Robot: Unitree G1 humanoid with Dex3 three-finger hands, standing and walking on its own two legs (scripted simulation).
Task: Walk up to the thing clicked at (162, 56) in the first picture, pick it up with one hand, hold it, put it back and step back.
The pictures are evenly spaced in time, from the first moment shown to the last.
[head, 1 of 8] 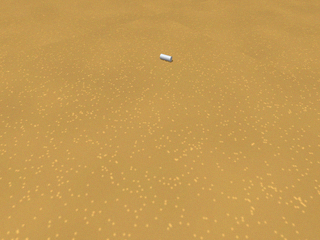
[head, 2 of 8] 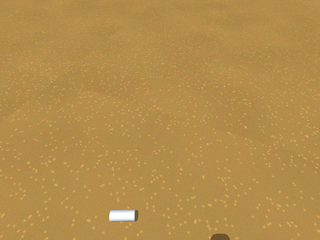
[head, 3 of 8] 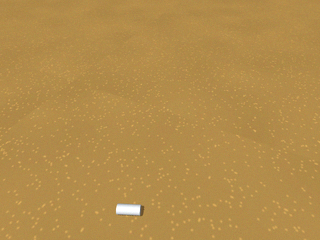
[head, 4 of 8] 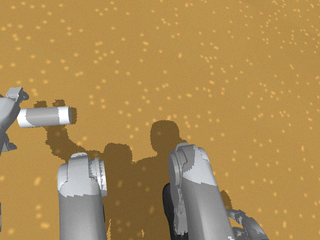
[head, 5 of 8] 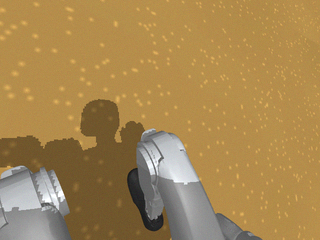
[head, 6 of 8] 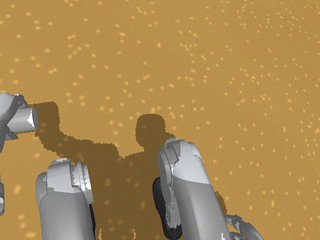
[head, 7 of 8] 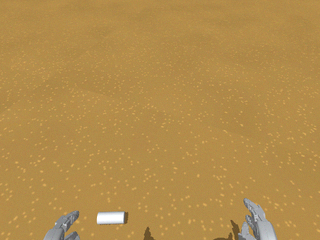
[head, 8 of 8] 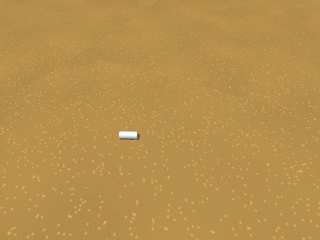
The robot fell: no
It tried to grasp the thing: yes
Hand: left
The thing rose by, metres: 0.69
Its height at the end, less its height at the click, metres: +0.00
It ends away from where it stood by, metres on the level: 0.01
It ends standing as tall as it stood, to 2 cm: yes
